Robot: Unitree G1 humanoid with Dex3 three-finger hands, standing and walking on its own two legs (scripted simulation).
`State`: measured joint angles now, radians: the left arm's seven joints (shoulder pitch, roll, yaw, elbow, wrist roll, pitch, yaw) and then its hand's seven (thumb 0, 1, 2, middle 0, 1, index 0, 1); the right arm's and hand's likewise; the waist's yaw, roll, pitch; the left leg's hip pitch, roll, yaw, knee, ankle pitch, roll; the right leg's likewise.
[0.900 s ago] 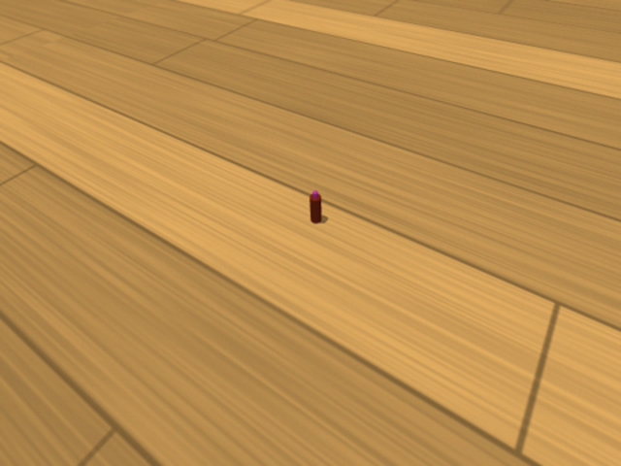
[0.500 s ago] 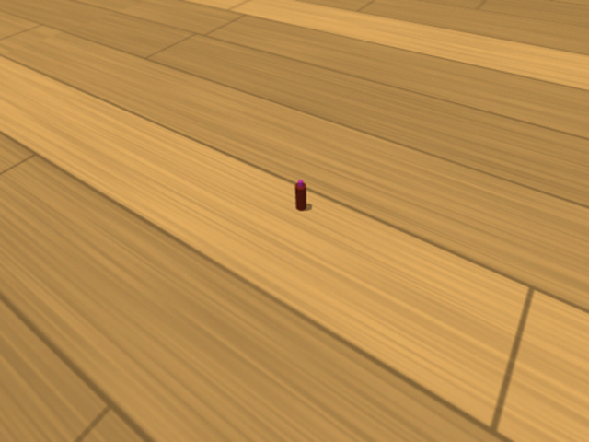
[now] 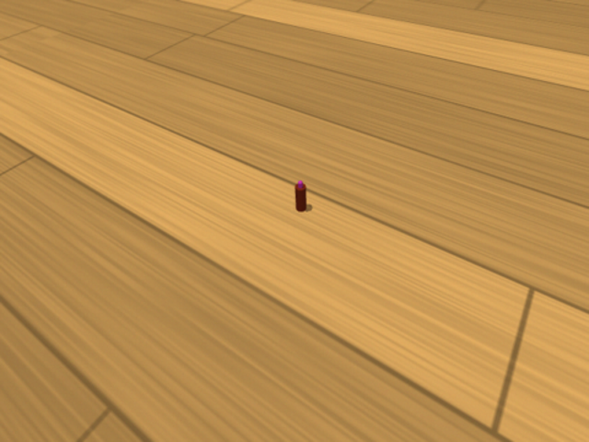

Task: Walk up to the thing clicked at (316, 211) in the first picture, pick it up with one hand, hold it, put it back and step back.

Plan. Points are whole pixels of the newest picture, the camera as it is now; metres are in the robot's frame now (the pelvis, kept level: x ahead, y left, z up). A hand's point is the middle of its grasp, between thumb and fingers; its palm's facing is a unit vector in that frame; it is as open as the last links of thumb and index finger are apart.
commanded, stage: stand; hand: left
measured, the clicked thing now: (300, 195) +1.26 +0.03 -0.70
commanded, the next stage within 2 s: walk up in 0.22 s
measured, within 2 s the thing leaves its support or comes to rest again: neither
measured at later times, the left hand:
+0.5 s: hand out of the picture +0.14 +0.24 -0.14, palm faces -0.11 -0.91 -0.39, open 7.4 cm
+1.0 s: hand (201, 360) +0.30 +0.21 -0.18, palm faces -0.14 -0.93 -0.33, open 7.4 cm
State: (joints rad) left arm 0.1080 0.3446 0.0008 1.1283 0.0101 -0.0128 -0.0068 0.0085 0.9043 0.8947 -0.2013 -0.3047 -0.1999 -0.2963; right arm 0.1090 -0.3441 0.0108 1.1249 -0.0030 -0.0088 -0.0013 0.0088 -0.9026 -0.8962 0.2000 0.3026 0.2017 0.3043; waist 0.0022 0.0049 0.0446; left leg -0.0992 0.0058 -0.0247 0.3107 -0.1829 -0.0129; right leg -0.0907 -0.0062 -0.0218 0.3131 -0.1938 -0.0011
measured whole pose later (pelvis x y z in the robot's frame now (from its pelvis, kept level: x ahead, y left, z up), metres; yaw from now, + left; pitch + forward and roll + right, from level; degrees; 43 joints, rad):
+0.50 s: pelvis +0.04 -0.05 -0.01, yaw -5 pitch -2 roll +2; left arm 0.22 0.44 0.08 0.99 0.03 -0.03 -0.10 0.01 0.91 0.89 -0.20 -0.30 -0.20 -0.30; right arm 0.27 -0.42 -0.09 1.02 -0.05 -0.04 0.05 0.01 -0.90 -0.90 0.20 0.30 0.21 0.30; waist -0.01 -0.01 0.05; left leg -0.04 0.06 0.04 0.41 -0.34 -0.01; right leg -0.36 -0.08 0.02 0.63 -0.34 -0.02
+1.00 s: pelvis +0.25 -0.06 -0.03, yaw -8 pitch -3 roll +0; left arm 0.35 0.43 0.05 0.92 0.01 -0.06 -0.05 0.01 0.90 0.89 -0.20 -0.31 -0.20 -0.30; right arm 0.22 -0.39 -0.09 0.89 -0.04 -0.07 0.08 0.01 -0.90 -0.90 0.20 0.30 0.20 0.30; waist 0.02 -0.05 0.07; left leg -0.36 0.06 0.08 0.64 -0.22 0.01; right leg -0.16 -0.03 0.05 0.81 -0.46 -0.03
